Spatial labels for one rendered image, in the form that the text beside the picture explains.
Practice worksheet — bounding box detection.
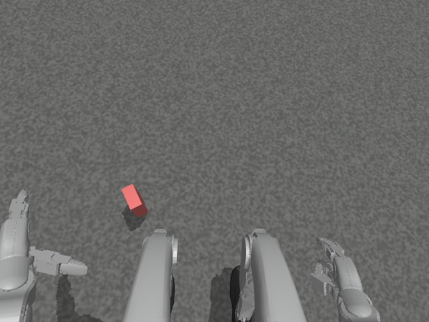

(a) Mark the right robot arm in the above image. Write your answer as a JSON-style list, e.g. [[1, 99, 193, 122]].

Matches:
[[337, 288, 380, 322]]

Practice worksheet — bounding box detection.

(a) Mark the left robot hand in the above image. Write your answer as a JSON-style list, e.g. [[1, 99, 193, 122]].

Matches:
[[0, 190, 88, 276]]

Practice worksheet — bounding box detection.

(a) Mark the right robot foot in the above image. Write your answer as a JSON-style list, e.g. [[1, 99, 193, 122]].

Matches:
[[230, 266, 252, 322]]

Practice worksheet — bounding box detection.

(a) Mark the carton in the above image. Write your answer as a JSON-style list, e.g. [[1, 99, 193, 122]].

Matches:
[[122, 184, 149, 217]]

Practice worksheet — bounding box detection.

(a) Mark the right robot hand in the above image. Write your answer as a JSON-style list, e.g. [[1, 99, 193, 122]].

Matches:
[[310, 237, 363, 300]]

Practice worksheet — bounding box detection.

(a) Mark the left robot arm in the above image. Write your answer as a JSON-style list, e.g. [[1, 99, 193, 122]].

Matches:
[[0, 256, 37, 322]]

